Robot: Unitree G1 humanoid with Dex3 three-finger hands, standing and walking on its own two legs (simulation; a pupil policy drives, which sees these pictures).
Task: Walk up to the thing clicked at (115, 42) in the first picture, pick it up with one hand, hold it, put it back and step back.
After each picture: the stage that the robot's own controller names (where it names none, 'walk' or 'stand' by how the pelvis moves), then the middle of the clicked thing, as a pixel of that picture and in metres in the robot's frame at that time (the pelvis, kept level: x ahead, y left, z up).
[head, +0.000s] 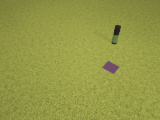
stand; (115, 35) +1.59 -0.50 -0.65
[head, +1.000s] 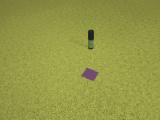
walk; (90, 39) +1.55 -0.07 -0.63
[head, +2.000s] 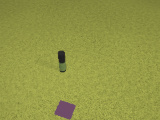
walk; (62, 62) +1.09 +0.19 -0.64
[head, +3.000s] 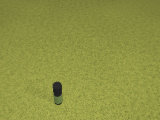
walk; (57, 94) +0.72 +0.14 -0.63
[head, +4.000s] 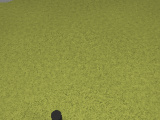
stand; out of the picture +0.48 +0.16 -0.63
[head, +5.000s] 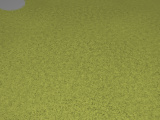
stand; out of the picture +0.44 +0.14 -0.66
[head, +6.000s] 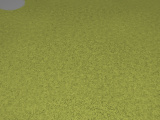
stand; out of the picture +0.44 +0.15 -0.66
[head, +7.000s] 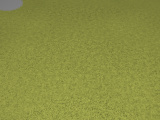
stand; out of the picture +0.44 +0.16 -0.66
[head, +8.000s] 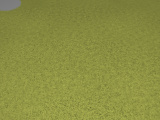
stand; out of the picture +0.43 +0.17 -0.66
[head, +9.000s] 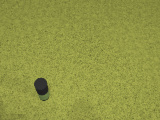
go down; (42, 90) +0.48 +0.16 -0.50
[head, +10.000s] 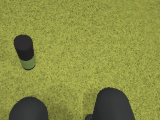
go down; (26, 55) +0.53 +0.18 -0.28
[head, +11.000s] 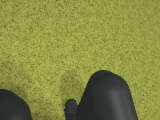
close in; out of the picture +0.52 +0.22 -0.18
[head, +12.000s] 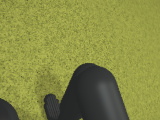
close; out of the picture +0.52 +0.25 -0.17
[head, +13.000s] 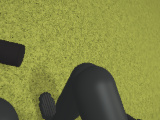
close; out of the picture +0.46 +0.14 -0.21
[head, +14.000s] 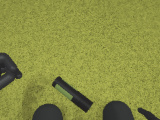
close; (72, 93) +0.41 +0.03 -0.45
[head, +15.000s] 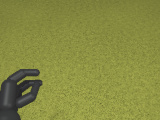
close; out of the picture +0.33 +0.03 -0.69
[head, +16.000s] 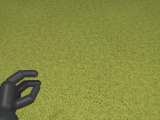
close; out of the picture +0.32 +0.05 -0.70
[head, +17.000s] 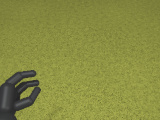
stand; out of the picture +0.31 +0.05 -0.70
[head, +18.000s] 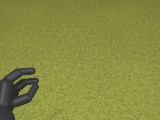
stand; out of the picture +0.31 +0.06 -0.70
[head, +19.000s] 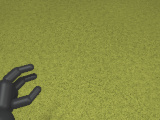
stand; out of the picture +0.31 +0.05 -0.68
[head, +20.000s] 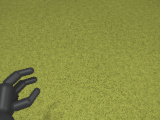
stand; out of the picture +0.32 +0.05 -0.68
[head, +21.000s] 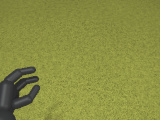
stand; out of the picture +0.32 +0.05 -0.68
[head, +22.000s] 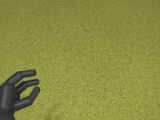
stand; out of the picture +0.32 +0.05 -0.69
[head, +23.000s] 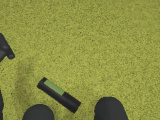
crouch; (59, 94) +0.38 +0.05 -0.44
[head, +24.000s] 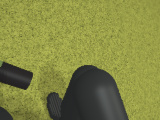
lower; out of the picture +0.41 +0.10 -0.27
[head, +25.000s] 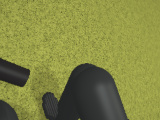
lower; out of the picture +0.42 +0.10 -0.26
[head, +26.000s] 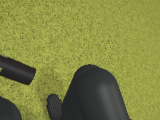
lower; out of the picture +0.43 +0.10 -0.26
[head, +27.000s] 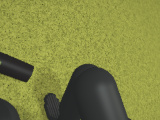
lower; out of the picture +0.44 +0.09 -0.26
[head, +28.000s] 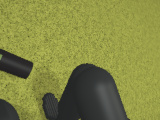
lower; out of the picture +0.45 +0.09 -0.26
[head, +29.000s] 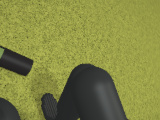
open; out of the picture +0.46 +0.08 -0.26
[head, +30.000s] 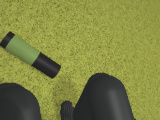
stand; (32, 56) +0.47 +0.05 -0.28
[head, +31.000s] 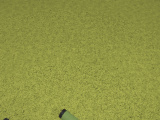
stand; out of the picture +0.40 -0.02 -0.64
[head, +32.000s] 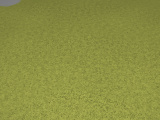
stand; out of the picture +0.41 -0.03 -0.69
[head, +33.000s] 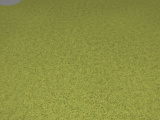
stand; out of the picture +0.42 -0.04 -0.69
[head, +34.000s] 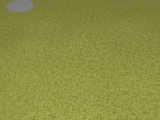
stand; out of the picture +0.45 -0.07 -0.74
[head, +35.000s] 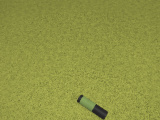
walk; (92, 106) +0.52 -0.10 -0.72
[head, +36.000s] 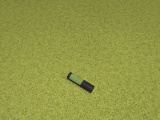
walk; (80, 82) +0.75 -0.07 -0.72
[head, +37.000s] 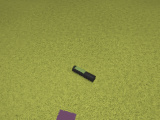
stand; (83, 73) +1.04 +0.01 -0.73
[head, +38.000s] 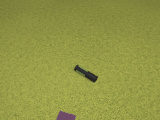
stand; (85, 73) +1.03 -0.08 -0.74
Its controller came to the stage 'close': yes
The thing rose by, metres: 0.00
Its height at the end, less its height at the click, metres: -0.09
